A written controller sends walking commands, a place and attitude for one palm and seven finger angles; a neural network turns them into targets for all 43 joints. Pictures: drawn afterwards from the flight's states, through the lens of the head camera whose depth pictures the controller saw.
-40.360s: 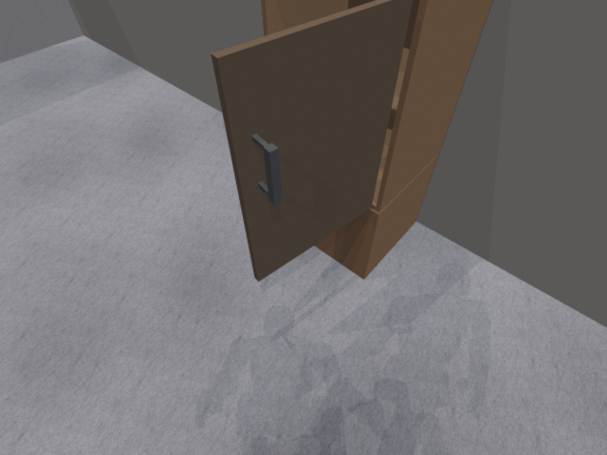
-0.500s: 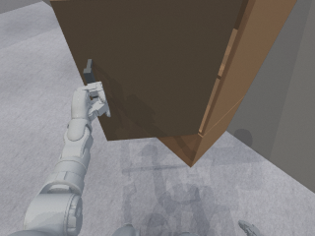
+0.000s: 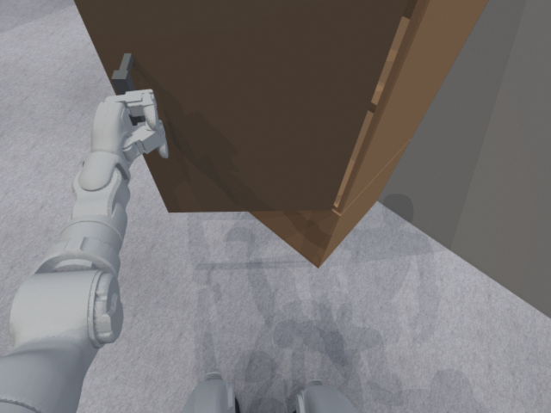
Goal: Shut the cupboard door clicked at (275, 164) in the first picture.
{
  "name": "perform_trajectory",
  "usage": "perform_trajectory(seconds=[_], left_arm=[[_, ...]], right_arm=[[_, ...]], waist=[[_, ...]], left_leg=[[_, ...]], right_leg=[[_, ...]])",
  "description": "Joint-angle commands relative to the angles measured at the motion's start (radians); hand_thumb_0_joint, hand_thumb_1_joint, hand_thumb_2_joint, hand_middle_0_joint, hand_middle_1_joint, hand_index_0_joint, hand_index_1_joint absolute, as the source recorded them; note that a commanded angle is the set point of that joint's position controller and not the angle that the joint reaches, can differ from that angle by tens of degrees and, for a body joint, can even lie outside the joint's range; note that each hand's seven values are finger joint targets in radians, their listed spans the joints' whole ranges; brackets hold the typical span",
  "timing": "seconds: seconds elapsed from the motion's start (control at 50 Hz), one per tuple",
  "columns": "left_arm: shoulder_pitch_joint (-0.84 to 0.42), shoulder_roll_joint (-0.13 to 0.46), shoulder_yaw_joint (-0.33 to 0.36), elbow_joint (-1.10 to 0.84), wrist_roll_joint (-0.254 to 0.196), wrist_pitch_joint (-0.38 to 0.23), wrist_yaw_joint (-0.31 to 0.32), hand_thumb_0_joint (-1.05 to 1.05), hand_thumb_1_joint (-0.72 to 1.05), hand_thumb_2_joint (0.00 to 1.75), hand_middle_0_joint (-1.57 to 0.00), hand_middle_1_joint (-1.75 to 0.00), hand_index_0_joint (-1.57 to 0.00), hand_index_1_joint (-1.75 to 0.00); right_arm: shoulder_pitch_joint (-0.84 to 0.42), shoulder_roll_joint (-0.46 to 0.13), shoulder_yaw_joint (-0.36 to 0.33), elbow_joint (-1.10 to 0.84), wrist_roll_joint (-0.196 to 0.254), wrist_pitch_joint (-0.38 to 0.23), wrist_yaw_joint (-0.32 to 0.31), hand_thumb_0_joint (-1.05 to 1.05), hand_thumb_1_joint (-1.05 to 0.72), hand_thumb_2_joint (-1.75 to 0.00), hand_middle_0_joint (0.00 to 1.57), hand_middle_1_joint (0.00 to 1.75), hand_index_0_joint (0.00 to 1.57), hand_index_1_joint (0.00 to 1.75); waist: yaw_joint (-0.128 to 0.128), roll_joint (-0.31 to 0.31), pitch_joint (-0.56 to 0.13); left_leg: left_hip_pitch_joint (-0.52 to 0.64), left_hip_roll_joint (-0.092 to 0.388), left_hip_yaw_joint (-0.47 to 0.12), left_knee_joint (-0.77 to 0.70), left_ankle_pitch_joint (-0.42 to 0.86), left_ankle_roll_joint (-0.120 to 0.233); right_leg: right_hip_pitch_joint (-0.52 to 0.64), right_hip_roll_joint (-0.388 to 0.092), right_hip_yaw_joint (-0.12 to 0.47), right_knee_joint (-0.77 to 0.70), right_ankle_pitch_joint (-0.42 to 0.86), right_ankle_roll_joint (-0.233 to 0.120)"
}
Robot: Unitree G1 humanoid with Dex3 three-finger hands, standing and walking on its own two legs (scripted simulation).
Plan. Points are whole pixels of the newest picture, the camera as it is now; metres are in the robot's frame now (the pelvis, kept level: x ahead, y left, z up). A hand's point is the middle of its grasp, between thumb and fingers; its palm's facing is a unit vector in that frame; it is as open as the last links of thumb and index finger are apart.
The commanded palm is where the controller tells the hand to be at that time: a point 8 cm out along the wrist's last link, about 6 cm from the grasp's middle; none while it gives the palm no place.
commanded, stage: push the door shut along its arc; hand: left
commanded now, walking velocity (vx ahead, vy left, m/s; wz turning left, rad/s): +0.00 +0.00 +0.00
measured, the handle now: (137, 102) +0.56 +0.18 +0.10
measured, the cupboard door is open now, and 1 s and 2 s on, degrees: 44 32 27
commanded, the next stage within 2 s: pull the fist back off the door in 1.18 s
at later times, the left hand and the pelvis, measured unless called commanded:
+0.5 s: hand (179, 104) +0.55 +0.12 +0.11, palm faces -0.19 -0.98 -0.01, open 3.1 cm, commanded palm +0.56 +0.15 +0.10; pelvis +0.00 +0.01 -0.02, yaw -1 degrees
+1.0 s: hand (204, 80) +0.61 +0.08 +0.11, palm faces -0.29 -0.96 -0.01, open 3.1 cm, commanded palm +0.62 +0.10 +0.10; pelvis +0.01 +0.01 -0.03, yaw -2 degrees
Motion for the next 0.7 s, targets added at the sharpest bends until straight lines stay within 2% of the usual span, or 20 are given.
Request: perform_trajectory(seconds=[0.0, 0.04, 0.06, 0.1, 0.12, 0.14, 0.16, 0.22, 0.24, 0.28, 0.32, 0.34, 0.36, 0.42, 0.46, 0.5, 0.52, 0.58, 0.64, 0.68], left_arm=[[-0.610, 0.160, 0.001, -0.196, 0.010, -0.059, -0.025, 0.00, 0.90, 0.90, -1.30, -1.50, -1.30, -1.50], [-0.643, 0.203, 0.024, -0.182, 0.021, -0.059, -0.026, 0.00, 0.90, 0.90, -1.30, -1.50, -1.30, -1.50], [-0.659, 0.173, -0.008, -0.187, 0.024, -0.061, -0.033, 0.00, 0.90, 0.90, -1.30, -1.50, -1.30, -1.50], [-0.667, 0.190, 0.000, -0.161, 0.029, -0.056, -0.041, 0.00, 0.90, 0.90, -1.30, -1.50, -1.30, -1.50], [-0.693, 0.182, -0.008, -0.155, 0.026, -0.055, -0.046, 0.00, 0.90, 0.90, -1.30, -1.50, -1.30, -1.50], [-0.697, 0.210, 0.013, -0.149, 0.030, -0.052, -0.048, 0.00, 0.90, 0.90, -1.30, -1.50, -1.30, -1.50], [-0.717, 0.210, 0.005, -0.155, 0.032, -0.050, -0.053, 0.00, 0.90, 0.90, -1.30, -1.50, -1.30, -1.50], [-0.772, 0.172, -0.030, -0.134, 0.033, -0.039, -0.065, 0.00, 0.90, 0.90, -1.30, -1.50, -1.30, -1.50], [-0.778, 0.200, -0.012, -0.118, 0.034, -0.033, -0.064, 0.00, 0.90, 0.90, -1.30, -1.50, -1.30, -1.50], [-0.802, 0.200, -0.017, -0.093, 0.036, -0.017, -0.069, 0.00, 0.90, 0.90, -1.30, -1.50, -1.30, -1.50], [-0.833, 0.240, 0.006, -0.093, 0.045, -0.012, -0.071, 0.00, 0.90, 0.90, -1.30, -1.50, -1.30, -1.50], [-0.858, 0.241, 0.000, -0.105, 0.050, -0.014, -0.075, 0.00, 0.90, 0.90, -1.30, -1.50, -1.30, -1.50], [-0.847, 0.208, -0.024, -0.080, 0.051, -0.005, -0.081, 0.00, 0.90, 0.90, -1.30, -1.50, -1.30, -1.50], [-0.890, 0.239, -0.004, -0.080, 0.054, 0.006, -0.090, 0.00, 0.90, 0.90, -1.30, -1.50, -1.30, -1.50], [-0.914, 0.234, -0.011, -0.067, 0.062, 0.019, -0.092, 0.00, 0.90, 0.90, -1.30, -1.50, -1.30, -1.50], [-0.917, 0.268, 0.015, -0.034, 0.068, 0.038, -0.088, 0.00, 0.90, 0.90, -1.30, -1.50, -1.30, -1.50], [-0.935, 0.302, 0.037, -0.043, 0.075, 0.038, -0.084, 0.00, 0.90, 0.90, -1.30, -1.50, -1.30, -1.50], [-0.953, 0.355, 0.067, -0.021, 0.100, 0.047, -0.077, 0.00, 0.90, 0.90, -1.30, -1.50, -1.30, -1.50], [-0.975, 0.382, 0.075, -0.006, 0.123, 0.053, -0.074, 0.00, 0.90, 0.90, -1.30, -1.50, -1.30, -1.50], [-0.978, 0.408, 0.088, -0.021, 0.136, 0.058, -0.077, 0.00, 0.90, 0.90, -1.30, -1.50, -1.30, -1.50]], right_arm=[[0.113, -0.173, -0.054, -0.063, 0.002, -0.035, -0.004, 0.00, -0.90, -0.90, 0.20, 0.30, 0.20, 0.30], [0.126, -0.179, -0.052, -0.057, 0.001, -0.036, -0.006, 0.00, -0.90, -0.90, 0.20, 0.30, 0.20, 0.30], [0.125, -0.173, -0.051, -0.058, 0.001, -0.038, -0.003, 0.00, -0.90, -0.90, 0.20, 0.30, 0.20, 0.30], [0.135, -0.180, -0.052, -0.055, 0.000, -0.040, -0.003, 0.00, -0.90, -0.90, 0.20, 0.30, 0.20, 0.30], [0.141, -0.181, -0.050, -0.053, -0.002, -0.041, -0.004, 0.00, -0.90, -0.90, 0.20, 0.30, 0.20, 0.30], [0.142, -0.185, -0.050, -0.052, -0.002, -0.041, -0.003, 0.00, -0.90, -0.90, 0.20, 0.30, 0.20, 0.30], [0.146, -0.185, -0.049, -0.052, -0.002, -0.042, -0.003, 0.00, -0.90, -0.90, 0.20, 0.30, 0.20, 0.30], [0.159, -0.185, -0.048, -0.048, -0.005, -0.046, -0.002, 0.00, -0.90, -0.90, 0.20, 0.30, 0.20, 0.30], [0.160, -0.192, -0.047, -0.044, -0.002, -0.046, -0.002, 0.00, -0.90, -0.90, 0.20, 0.30, 0.20, 0.30], [0.165, -0.193, -0.043, -0.045, -0.003, -0.048, -0.003, 0.00, -0.90, -0.90, 0.20, 0.30, 0.20, 0.30], [0.179, -0.196, -0.041, -0.042, -0.008, -0.050, -0.004, 0.00, -0.90, -0.90, 0.20, 0.30, 0.20, 0.30], [0.184, -0.196, -0.041, -0.039, -0.008, -0.052, -0.003, 0.00, -0.90, -0.90, 0.20, 0.30, 0.20, 0.30], [0.183, -0.193, -0.041, -0.040, -0.007, -0.053, 0.000, 0.00, -0.90, -0.90, 0.20, 0.30, 0.20, 0.30], [0.203, -0.200, -0.040, -0.038, -0.013, -0.051, -0.001, 0.00, -0.90, -0.90, 0.20, 0.30, 0.20, 0.30], [0.208, -0.198, -0.040, -0.036, -0.013, -0.050, -0.001, 0.00, -0.90, -0.90, 0.20, 0.30, 0.20, 0.30], [0.218, -0.200, -0.036, -0.039, -0.015, -0.046, 0.002, 0.00, -0.90, -0.90, 0.20, 0.30, 0.20, 0.30], [0.227, -0.204, -0.034, -0.040, -0.019, -0.046, 0.000, 0.00, -0.90, -0.90, 0.20, 0.30, 0.20, 0.30], [0.241, -0.203, -0.032, -0.045, -0.023, -0.039, 0.003, 0.00, -0.90, -0.90, 0.20, 0.30, 0.20, 0.30], [0.256, -0.203, -0.029, -0.053, -0.029, -0.030, 0.005, 0.00, -0.90, -0.90, 0.20, 0.30, 0.20, 0.30], [0.269, -0.202, -0.030, -0.059, -0.034, -0.023, 0.008, 0.00, -0.90, -0.90, 0.20, 0.30, 0.20, 0.30]], waist=[[-0.071, 0.059, -0.393], [-0.080, 0.062, -0.419], [-0.083, 0.095, -0.415], [-0.093, 0.073, -0.412], [-0.101, 0.088, -0.412], [-0.098, 0.092, -0.431], [-0.104, 0.106, -0.443], [-0.126, 0.125, -0.423], [-0.127, 0.116, -0.424], [-0.139, 0.100, -0.421], [-0.138, 0.129, -0.449], [-0.143, 0.142, -0.474], [-0.149, 0.132, -0.463], [-0.159, 0.140, -0.482], [-0.165, 0.165, -0.497], [-0.167, 0.147, -0.480], [-0.169, 0.152, -0.493], [-0.170, 0.158, -0.512], [-0.179, 0.168, -0.523], [-0.172, 0.190, -0.560]], left_leg=[[0.408, -0.001, -0.093, -0.087, 0.103, 0.015], [0.412, 0.003, -0.101, -0.077, 0.127, 0.017], [0.420, 0.001, -0.099, -0.075, 0.124, 0.014], [0.411, 0.007, -0.105, -0.068, 0.115, 0.014], [0.415, 0.003, -0.107, -0.063, 0.128, 0.017], [0.413, 0.007, -0.108, -0.056, 0.127, 0.015], [0.422, 0.008, -0.114, -0.054, 0.135, 0.014], [0.437, 0.011, -0.127, -0.048, 0.128, 0.013], [0.431, 0.015, -0.132, -0.044, 0.120, 0.012], [0.398, 0.014, -0.128, -0.035, 0.104, 0.017], [0.398, 0.011, -0.127, -0.017, 0.137, 0.018], [0.418, 0.016, -0.137, -0.013, 0.160, 0.015], [0.412, 0.015, -0.135, -0.006, 0.156, 0.017], [0.418, 0.018, -0.144, 0.006, 0.179, 0.017], [0.429, 0.023, -0.148, 0.015, 0.189, 0.014], [0.389, 0.020, -0.139, 0.025, 0.184, 0.017], [0.390, 0.021, -0.142, 0.031, 0.205, 0.020], [0.362, 0.021, -0.131, 0.053, 0.231, 0.021], [0.351, 0.022, -0.130, 0.066, 0.261, 0.021], [0.348, 0.019, -0.123, 0.078, 0.294, 0.021]], right_leg=[[-0.053, 0.012, 0.059, -0.155, 0.161, 0.007], [-0.065, 0.012, 0.059, -0.142, 0.174, 0.006], [-0.081, 0.012, 0.058, -0.142, 0.166, 0.006], [-0.096, 0.015, 0.055, -0.139, 0.157, 0.005], [-0.107, 0.016, 0.055, -0.136, 0.164, 0.004], [-0.111, 0.015, 0.055, -0.131, 0.161, 0.005], [-0.121, 0.015, 0.053, -0.125, 0.163, 0.004], [-0.173, 0.018, 0.043, -0.118, 0.148, 0.001], [-0.184, 0.018, 0.045, -0.116, 0.141, 0.002], [-0.187, 0.018, 0.046, -0.114, 0.131, 0.005], [-0.187, 0.019, 0.047, -0.101, 0.148, 0.001], [-0.203, 0.018, 0.043, -0.090, 0.158, 0.001], [-0.214, 0.021, 0.044, -0.095, 0.155, 0.002], [-0.229, 0.023, 0.036, -0.078, 0.162, -0.001], [-0.255, 0.022, 0.035, -0.071, 0.164, -0.001], [-0.247, 0.026, 0.035, -0.071, 0.164, 0.000], [-0.245, 0.027, 0.036, -0.066, 0.173, -0.001], [-0.235, 0.030, 0.038, -0.054, 0.194, 0.000], [-0.236, 0.032, 0.036, -0.042, 0.214, 0.002], [-0.216, 0.035, 0.037, -0.033, 0.244, 0.001]])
